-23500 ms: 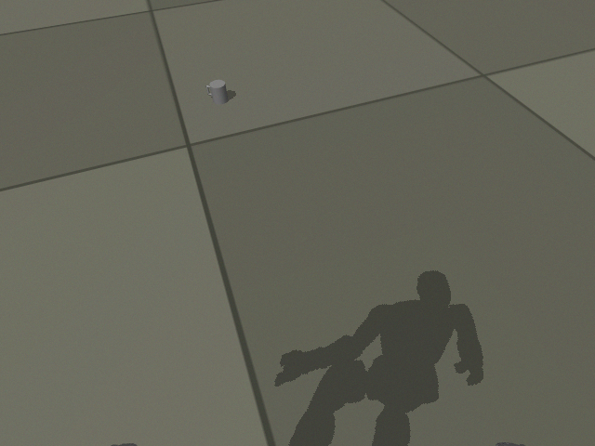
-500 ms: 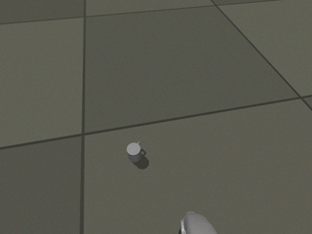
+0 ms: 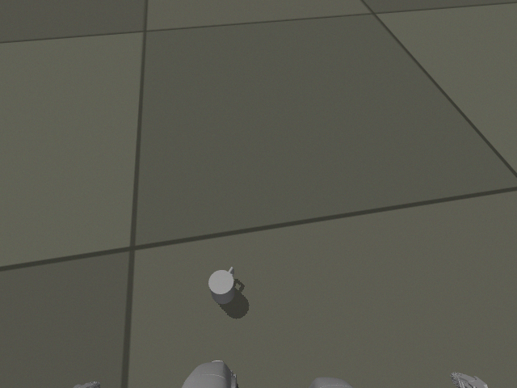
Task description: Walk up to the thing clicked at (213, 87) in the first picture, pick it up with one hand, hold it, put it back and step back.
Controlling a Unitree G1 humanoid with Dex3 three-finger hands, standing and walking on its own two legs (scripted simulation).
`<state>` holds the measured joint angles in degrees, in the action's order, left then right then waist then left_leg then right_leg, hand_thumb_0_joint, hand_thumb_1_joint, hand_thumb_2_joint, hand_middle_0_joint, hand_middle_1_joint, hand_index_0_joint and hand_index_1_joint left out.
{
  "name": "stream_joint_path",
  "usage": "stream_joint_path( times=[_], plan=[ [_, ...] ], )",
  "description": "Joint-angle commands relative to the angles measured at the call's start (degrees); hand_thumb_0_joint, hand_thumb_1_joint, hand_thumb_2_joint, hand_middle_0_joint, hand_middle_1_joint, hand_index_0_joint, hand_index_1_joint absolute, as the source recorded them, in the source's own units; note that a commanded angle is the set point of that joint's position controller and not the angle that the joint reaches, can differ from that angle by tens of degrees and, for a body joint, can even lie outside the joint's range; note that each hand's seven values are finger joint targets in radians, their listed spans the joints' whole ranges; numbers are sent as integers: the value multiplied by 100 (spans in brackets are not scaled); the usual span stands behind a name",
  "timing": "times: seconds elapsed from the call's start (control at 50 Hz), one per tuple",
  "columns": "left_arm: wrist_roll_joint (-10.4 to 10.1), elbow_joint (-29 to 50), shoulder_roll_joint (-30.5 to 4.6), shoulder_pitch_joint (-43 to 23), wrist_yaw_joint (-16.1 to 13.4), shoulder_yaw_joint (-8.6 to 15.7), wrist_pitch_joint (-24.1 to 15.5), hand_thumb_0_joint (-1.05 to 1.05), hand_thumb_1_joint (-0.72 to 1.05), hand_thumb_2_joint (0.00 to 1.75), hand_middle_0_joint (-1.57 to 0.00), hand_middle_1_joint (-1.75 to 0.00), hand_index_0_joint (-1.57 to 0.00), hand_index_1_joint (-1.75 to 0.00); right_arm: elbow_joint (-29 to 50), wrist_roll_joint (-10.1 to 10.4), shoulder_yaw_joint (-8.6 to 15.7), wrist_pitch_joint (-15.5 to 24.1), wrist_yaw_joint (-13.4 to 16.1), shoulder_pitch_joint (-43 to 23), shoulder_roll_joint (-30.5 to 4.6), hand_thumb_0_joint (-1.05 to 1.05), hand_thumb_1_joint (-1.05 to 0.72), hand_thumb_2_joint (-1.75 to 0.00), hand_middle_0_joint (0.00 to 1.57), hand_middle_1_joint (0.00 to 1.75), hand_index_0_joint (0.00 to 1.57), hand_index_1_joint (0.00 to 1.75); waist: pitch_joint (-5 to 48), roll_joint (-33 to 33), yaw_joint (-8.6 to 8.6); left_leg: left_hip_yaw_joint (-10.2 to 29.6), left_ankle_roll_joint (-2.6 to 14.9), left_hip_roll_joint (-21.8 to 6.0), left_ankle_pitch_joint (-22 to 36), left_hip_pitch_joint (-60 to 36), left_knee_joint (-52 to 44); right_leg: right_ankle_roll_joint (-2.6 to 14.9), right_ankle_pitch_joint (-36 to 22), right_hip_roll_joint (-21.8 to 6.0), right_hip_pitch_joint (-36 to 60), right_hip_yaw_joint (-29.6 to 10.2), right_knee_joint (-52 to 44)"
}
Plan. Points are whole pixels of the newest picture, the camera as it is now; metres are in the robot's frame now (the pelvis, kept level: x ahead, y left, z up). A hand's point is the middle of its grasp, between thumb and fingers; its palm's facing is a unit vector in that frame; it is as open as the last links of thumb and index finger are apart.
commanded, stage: walk up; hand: left
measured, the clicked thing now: (224, 283) +0.51 +0.15 -0.70
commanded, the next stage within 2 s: stand in 1.38 s
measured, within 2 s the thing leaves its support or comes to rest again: neither
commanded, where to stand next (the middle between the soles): +0.12 -0.02 m, yaw -1 degrees
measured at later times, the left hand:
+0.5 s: hand (132, 364) +0.15 +0.24 -0.13, palm faces -0.04 -0.93 -0.37, open 7.3 cm
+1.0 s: hand (132, 370) +0.15 +0.24 -0.13, palm faces -0.04 -0.95 -0.32, open 7.3 cm
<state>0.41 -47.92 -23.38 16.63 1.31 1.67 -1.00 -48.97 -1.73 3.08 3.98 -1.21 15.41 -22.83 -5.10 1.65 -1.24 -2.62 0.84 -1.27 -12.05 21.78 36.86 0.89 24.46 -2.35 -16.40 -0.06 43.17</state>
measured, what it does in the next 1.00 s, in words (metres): steps on the spot: right foot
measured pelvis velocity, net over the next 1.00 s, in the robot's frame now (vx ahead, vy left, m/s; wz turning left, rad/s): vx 0.06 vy -0.01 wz -0.01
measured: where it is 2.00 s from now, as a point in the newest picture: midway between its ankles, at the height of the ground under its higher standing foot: outside the picture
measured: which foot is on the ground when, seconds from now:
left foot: down 0.00-1.00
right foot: up 0.00-0.20, down 0.22-1.00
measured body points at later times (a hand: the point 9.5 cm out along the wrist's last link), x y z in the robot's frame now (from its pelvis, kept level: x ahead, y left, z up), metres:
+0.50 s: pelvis +0.06 -0.02 +0.01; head +0.07 -0.03 +0.46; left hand +0.16 +0.28 -0.10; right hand +0.15 -0.32 -0.12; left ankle +0.08 +0.12 -0.72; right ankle +0.05 -0.15 -0.72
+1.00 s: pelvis +0.06 -0.01 +0.03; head +0.07 -0.01 +0.48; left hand +0.15 +0.28 -0.11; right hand +0.13 -0.32 -0.10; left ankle +0.08 +0.12 -0.72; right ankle +0.05 -0.15 -0.72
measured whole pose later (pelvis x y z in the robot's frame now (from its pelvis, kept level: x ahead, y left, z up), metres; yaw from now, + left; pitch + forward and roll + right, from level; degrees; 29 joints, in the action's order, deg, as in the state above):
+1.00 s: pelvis +0.06 -0.01 +0.03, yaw -1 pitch -2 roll +0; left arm 0.4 -66.8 -20.2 4.1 0.9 0.3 -0.1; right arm -67.0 -0.4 -0.2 1.2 -0.6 5.3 -20.6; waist -2.9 0.7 0.5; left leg -2.9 -1.1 -2.4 -9.0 8.1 18.9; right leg -1.4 10.5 -1.7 -6.1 0.8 18.3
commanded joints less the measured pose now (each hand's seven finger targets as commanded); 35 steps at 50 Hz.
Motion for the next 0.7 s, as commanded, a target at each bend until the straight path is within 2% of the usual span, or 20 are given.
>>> stream_joint_path(
  times=[0.0,0.04,0.06,0.12,0.16,0.18,0.2,0.22,0.24,0.26,0.28,0.3,0.32,0.36,0.4,0.44,0.52,0.68],
  plan=[
    [-20,263,-1267,203,-142,340,13,0,90,90,-20,-30,-20,-30,402,63,444,105,147,176,-1718,0,-90,-90,20,30,20,30,351,-843,177,2845,1270,-1917,-1180,-910,-2012,179,911,40,-1217,-535,1422],
    [-30,19,-1207,286,-130,348,-20,0,90,90,-20,-30,-20,-30,404,52,343,104,175,-95,-1520,0,-90,-90,20,30,20,30,338,-1144,58,2013,1048,-1545,-492,-974,-1757,154,542,-108,-1156,-474,979],
    [-30,-68,-1162,350,-111,330,-33,0,90,90,-20,-30,-20,-30,374,53,308,107,175,-134,-1490,0,-90,-90,20,30,20,30,393,-1281,51,1664,1013,-1456,92,-938,-1621,123,377,-151,-1006,-326,673],
    [-5,-239,-1006,203,-113,321,-93,0,90,90,-20,-30,-20,-30,332,64,241,40,161,-242,-1436,0,-90,-90,20,30,20,30,670,-1303,91,1198,946,-1327,1566,-727,-1091,64,72,14,-136,24,-205],
    [8,-399,-908,340,-153,306,-120,0,90,90,-20,-30,-20,-30,322,139,186,-42,165,-470,-1376,0,-90,-90,20,30,20,30,802,-1137,-72,877,741,-1147,1639,-541,-590,92,-897,165,518,245,-1277],
    [41,-431,-1019,289,-181,326,-166,0,90,90,-20,-30,-20,-30,303,209,118,-75,158,-484,-1176,0,-90,-90,20,30,20,30,914,-807,-125,775,474,-1020,1510,-425,-308,182,-1546,-15,807,-63,-1593],
    [91,-383,-1326,77,-198,380,-210,0,90,90,-20,-30,-20,-30,317,262,40,-89,158,-425,-959,0,-90,-90,20,30,20,30,959,-131,-13,516,189,-677,1072,-124,76,394,-2287,-596,953,-880,-1711],
    [25,-292,-1537,-331,-178,374,-229,0,90,90,-20,-30,-20,-30,208,286,10,-127,160,-387,-807,0,-90,-90,20,30,20,30,796,219,170,263,-25,-194,-24,-374,210,829,-2228,-1247,315,-1695,-1873],
    [-8,-279,-1539,-661,-154,322,-216,0,90,90,-20,-30,-20,-30,25,260,56,-167,190,-409,-922,0,-90,-90,20,30,20,30,601,257,268,322,7,-158,-591,-836,60,992,-2246,-1298,-201,-1596,-1768],
    [-19,-270,-1361,-800,-145,254,-204,0,90,90,-20,-30,-20,-30,-112,230,64,-149,184,-362,-983,0,-90,-90,20,30,20,30,605,151,327,384,51,-249,-268,-1031,-286,766,-2311,-1085,-233,-1238,-1655],
    [-44,-336,-1262,-798,-151,206,-197,0,90,90,-20,-30,-20,-30,-184,238,68,-126,165,-514,-1079,0,-90,-90,20,30,20,30,648,97,247,424,111,-401,283,-1173,-421,536,-2369,-830,-205,-891,-1536],
    [-42,-396,-1194,-789,-156,174,-189,0,90,90,-20,-30,-20,-30,-272,231,82,-109,153,-588,-1150,0,-90,-90,20,30,20,30,713,185,223,482,201,-512,736,-1258,-490,357,-2375,-655,-146,-671,-1502],
    [-51,-478,-1153,-800,-152,167,-182,0,90,90,-20,-30,-20,-30,-342,237,51,-99,139,-623,-1139,0,-90,-90,20,30,20,30,741,244,183,522,232,-579,1042,-1264,-560,268,-2368,-536,18,-531,-1478],
    [-61,-610,-1153,-867,-163,167,-172,0,90,90,-20,-30,-20,-30,-490,254,12,-104,141,-688,-1142,0,-90,-90,20,30,20,30,882,243,159,490,232,-626,1460,-1261,-622,224,-2703,-507,429,-460,-1480],
    [-83,-696,-1156,-961,-178,155,-157,0,90,90,-20,-30,-20,-30,-616,256,-23,-129,149,-815,-1079,0,-90,-90,20,30,20,30,860,213,136,417,172,-568,1415,-1317,-747,242,-2746,-574,497,-509,-1578],
    [-78,-797,-1127,-1071,-184,135,-131,0,90,90,-20,-30,-20,-30,-731,243,-42,-159,145,-991,-1069,0,-90,-90,20,30,20,30,747,132,115,413,141,-555,1206,-1338,-917,209,-2567,-573,470,-496,-1792],
    [-71,-955,-1058,-1339,-185,115,-105,0,90,90,-20,-30,-20,-30,-980,218,-65,-175,140,-1114,-1073,0,-90,-90,20,30,20,30,777,48,132,433,105,-623,1218,-1479,-1259,163,-2367,-549,676,-444,-2073],
    [-55,-1248,-964,-1597,-135,95,-64,0,90,90,-20,-30,-20,-30,-1291,166,-132,-161,129,-1367,-996,0,-90,-90,20,30,20,30,665,-168,88,455,11,-636,792,-1512,-1846,84,-1894,-519,872,-432,-2594]
  ],
)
